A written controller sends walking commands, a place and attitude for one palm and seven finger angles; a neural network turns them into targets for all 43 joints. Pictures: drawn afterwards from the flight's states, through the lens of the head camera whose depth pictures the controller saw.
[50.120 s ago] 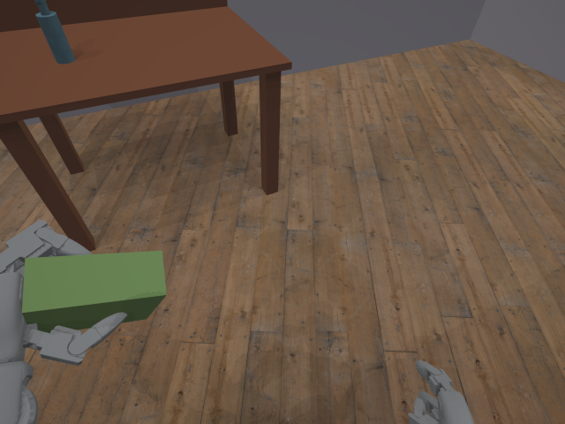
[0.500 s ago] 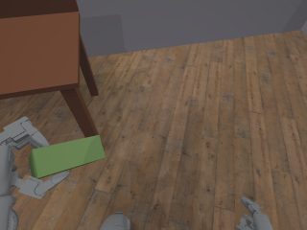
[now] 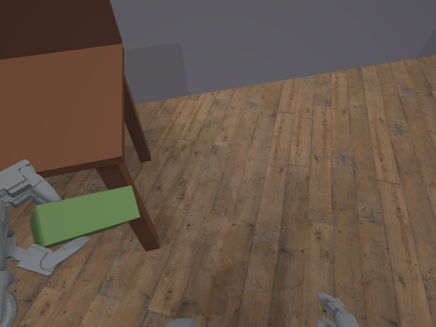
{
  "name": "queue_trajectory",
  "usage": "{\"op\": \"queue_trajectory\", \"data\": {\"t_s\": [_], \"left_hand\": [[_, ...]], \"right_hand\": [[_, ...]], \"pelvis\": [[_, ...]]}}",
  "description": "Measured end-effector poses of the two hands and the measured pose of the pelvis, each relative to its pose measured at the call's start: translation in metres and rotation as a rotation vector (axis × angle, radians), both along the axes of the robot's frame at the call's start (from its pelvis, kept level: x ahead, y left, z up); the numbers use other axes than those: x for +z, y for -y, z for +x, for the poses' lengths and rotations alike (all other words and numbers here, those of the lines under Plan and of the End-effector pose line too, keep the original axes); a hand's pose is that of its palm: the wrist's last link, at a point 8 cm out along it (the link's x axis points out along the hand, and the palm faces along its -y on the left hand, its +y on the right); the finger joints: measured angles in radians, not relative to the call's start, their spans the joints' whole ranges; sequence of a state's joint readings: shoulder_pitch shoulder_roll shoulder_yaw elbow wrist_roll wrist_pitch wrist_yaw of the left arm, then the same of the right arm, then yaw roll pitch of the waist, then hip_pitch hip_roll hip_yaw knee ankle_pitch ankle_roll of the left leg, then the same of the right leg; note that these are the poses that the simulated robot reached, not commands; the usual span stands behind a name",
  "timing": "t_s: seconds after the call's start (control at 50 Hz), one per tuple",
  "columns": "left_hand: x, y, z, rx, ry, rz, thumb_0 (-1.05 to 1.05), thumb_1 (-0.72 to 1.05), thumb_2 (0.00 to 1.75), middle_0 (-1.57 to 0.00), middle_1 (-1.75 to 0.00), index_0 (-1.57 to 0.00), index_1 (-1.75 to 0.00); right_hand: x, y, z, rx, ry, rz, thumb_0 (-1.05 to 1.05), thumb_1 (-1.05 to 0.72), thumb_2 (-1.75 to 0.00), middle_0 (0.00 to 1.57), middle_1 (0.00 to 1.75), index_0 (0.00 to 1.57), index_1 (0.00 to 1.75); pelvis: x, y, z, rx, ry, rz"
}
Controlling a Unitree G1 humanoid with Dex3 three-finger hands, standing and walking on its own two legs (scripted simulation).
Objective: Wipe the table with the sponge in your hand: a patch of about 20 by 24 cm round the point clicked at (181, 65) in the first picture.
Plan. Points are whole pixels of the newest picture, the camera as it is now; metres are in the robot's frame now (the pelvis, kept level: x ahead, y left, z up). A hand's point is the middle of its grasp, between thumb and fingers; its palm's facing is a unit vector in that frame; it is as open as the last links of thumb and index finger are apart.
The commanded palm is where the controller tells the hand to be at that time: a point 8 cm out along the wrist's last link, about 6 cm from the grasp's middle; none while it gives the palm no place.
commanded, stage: take the last steps up to it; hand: left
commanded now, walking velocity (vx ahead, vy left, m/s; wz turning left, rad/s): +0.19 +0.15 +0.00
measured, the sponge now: (97, 215) +0.25 +0.21 +0.13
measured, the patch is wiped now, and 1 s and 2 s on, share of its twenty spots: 0.95 0.95 0.95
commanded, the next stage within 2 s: come to a stop and stand still in 0.20 s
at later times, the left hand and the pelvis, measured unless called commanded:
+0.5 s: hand (29, 152) +0.30 +0.31 +0.20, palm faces +0.39 -0.80 -0.46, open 9.0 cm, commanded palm +0.25 +0.35 +0.19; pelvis +0.09 +0.07 +0.00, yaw -1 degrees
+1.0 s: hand (12, 139) +0.33 +0.35 +0.20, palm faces +0.37 -0.87 -0.31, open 9.0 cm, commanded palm +0.25 +0.38 +0.19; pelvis +0.07 +0.11 +0.01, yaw -4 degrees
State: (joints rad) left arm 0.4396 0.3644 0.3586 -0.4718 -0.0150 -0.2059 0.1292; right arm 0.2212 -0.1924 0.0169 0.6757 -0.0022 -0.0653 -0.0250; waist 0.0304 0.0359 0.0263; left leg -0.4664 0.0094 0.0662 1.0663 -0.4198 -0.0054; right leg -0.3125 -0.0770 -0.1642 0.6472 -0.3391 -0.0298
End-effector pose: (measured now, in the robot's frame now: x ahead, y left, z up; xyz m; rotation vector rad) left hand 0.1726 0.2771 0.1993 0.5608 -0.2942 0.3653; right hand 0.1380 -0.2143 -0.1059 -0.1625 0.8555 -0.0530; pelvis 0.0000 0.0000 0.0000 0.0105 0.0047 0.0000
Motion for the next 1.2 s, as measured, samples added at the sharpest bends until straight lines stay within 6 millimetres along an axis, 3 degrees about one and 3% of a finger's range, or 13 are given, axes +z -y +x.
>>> {"op": "queue_trajectory", "data": {"t_s": [0.12, 0.2, 0.26, 0.36, 0.5, 0.64, 0.76, 0.8, 0.86, 0.92, 1.08, 1.14, 1.2], "left_hand": [[-0.009, -0.024, 0.027, 0.015, -0.015, -0.055, -0.01, -0.51, 1.03, -0.87, -1.48, -0.93, -1.51], [-0.012, -0.038, 0.047, -0.054, 0.026, -0.057, -0.01, -0.51, 1.03, -0.87, -1.48, -0.93, -1.51], [-0.008, -0.053, 0.065, -0.094, 0.074, -0.012, -0.01, -0.51, 1.03, -0.87, -1.48, -0.93, -1.51], [0.009, -0.073, 0.087, -0.079, 0.096, 0.036, -0.01, -0.51, 1.03, -0.87, -1.48, -0.93, -1.51], [0.016, -0.068, 0.092, -0.059, 0.054, 0.026, -0.01, -0.50, 1.03, -0.87, -1.48, -0.92, -1.52], [-0.010, -0.076, 0.096, -0.002, -0.051, -0.079, -0.01, -0.50, 1.03, -0.87, -1.48, -0.92, -1.52], [-0.022, -0.086, 0.094, -0.012, -0.050, -0.145, -0.01, -0.50, 1.03, -0.87, -1.48, -0.92, -1.52], [-0.012, -0.090, 0.095, -0.045, -0.013, -0.097, -0.01, -0.51, 1.03, -0.87, -1.48, -0.93, -1.51], [0.023, -0.112, 0.107, -0.060, 0.163, 0.040, -0.01, -0.51, 1.03, -0.88, -1.47, -0.93, -1.51], [0.033, -0.126, 0.115, -0.036, 0.249, -0.008, -0.01, -0.51, 1.03, -0.87, -1.48, -0.93, -1.51], [-0.022, -0.101, 0.109, -0.200, -0.053, -0.122, -0.01, -0.50, 1.02, -0.87, -1.49, -0.92, -1.52], [-0.030, -0.115, 0.105, -0.179, -0.128, -0.070, -0.01, -0.50, 1.02, -0.88, -1.49, -0.93, -1.52], [-0.024, -0.134, 0.105, -0.106, -0.115, -0.029, -0.01, -0.51, 1.02, -0.88, -1.48, -0.94, -1.52]], "right_hand": [[0.024, 0.010, 0.028, -0.022, 0.004, -0.101, 0.01, -0.90, -0.90, 0.20, 0.30, 0.20, 0.30], [0.036, 0.004, 0.055, -0.048, 0.065, -0.179, 0.01, -0.90, -0.90, 0.20, 0.30, 0.20, 0.30], [0.039, -0.012, 0.074, -0.089, 0.114, -0.178, 0.01, -0.90, -0.90, 0.19, 0.30, 0.20, 0.30], [0.042, -0.055, 0.096, -0.074, 0.151, -0.078, 0.01, -0.90, -0.90, 0.19, 0.30, 0.20, 0.30], [0.029, -0.096, 0.109, 0.009, 0.138, 0.039, 0.01, -0.90, -0.90, 0.20, 0.30, 0.20, 0.30], [0.025, -0.090, 0.108, 0.003, 0.111, 0.013, 0.01, -0.90, -0.90, 0.20, 0.30, 0.20, 0.30], [0.040, -0.073, 0.098, -0.027, 0.102, -0.100, 0.01, -0.90, -0.90, 0.20, 0.30, 0.20, 0.30], [0.048, -0.070, 0.095, -0.029, 0.125, -0.128, 0.01, -0.90, -0.90, 0.20, 0.30, 0.20, 0.30], [0.052, -0.074, 0.091, 0.030, 0.157, -0.140, 0.01, -0.90, -0.90, 0.20, 0.30, 0.20, 0.30], [0.055, -0.079, 0.083, 0.034, 0.178, -0.120, 0.01, -0.90, -0.90, 0.20, 0.30, 0.20, 0.30], [0.054, -0.100, 0.051, -0.080, 0.131, -0.094, 0.01, -0.90, -0.90, 0.20, 0.30, 0.20, 0.30], [0.049, -0.110, 0.046, -0.071, 0.079, -0.098, 0.01, -0.90, -0.90, 0.20, 0.30, 0.20, 0.30], [0.043, -0.119, 0.050, -0.029, 0.046, -0.097, 0.01, -0.90, -0.90, 0.20, 0.30, 0.20, 0.30]], "pelvis": [[0.009, -0.019, 0.024, 0.005, -0.003, 0.018], [0.000, -0.045, 0.044, -0.003, 0.010, 0.002], [-0.006, -0.059, 0.053, -0.012, 0.019, 0.014], [0.001, -0.069, 0.068, -0.010, -0.001, -0.006], [0.004, -0.071, 0.087, -0.018, 0.002, -0.008], [0.006, -0.076, 0.091, -0.028, -0.001, -0.018], [0.009, -0.084, 0.084, -0.027, 0.012, -0.015], [0.009, -0.086, 0.079, -0.023, 0.015, -0.019], [0.007, -0.087, 0.068, -0.030, 0.000, -0.030], [0.007, -0.095, 0.063, -0.048, -0.003, -0.041], [0.013, -0.126, 0.072, -0.078, -0.002, -0.028], [0.014, -0.128, 0.075, -0.068, -0.006, -0.022], [0.014, -0.130, 0.077, -0.055, -0.006, -0.022]]}}
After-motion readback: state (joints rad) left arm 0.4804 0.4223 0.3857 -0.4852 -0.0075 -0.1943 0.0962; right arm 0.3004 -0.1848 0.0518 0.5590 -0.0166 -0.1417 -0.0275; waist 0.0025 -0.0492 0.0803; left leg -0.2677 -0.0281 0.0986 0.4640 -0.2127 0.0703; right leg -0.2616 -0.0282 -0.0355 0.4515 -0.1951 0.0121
